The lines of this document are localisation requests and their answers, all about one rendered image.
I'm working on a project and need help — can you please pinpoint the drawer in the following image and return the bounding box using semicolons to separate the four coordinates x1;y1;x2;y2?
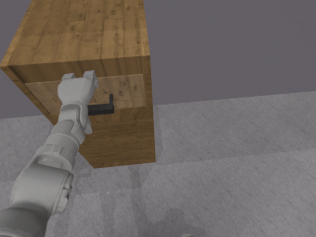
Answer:
25;74;146;115

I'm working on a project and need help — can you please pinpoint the handle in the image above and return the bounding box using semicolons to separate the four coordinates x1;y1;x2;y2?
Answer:
87;94;115;116

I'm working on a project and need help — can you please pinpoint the left robot hand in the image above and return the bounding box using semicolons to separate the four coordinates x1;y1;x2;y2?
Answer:
57;70;99;134

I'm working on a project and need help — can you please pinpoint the robot left upper arm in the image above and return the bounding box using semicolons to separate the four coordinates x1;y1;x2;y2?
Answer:
0;163;74;237

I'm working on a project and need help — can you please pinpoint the cabinet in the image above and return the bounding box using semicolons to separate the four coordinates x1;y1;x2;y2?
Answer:
0;0;156;169

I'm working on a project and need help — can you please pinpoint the left robot forearm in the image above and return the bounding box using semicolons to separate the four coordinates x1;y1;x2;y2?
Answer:
10;101;89;205

